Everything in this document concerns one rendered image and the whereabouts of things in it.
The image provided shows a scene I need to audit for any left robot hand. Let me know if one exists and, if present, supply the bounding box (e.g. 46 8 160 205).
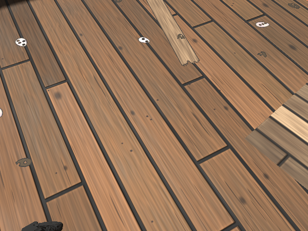
21 221 64 231

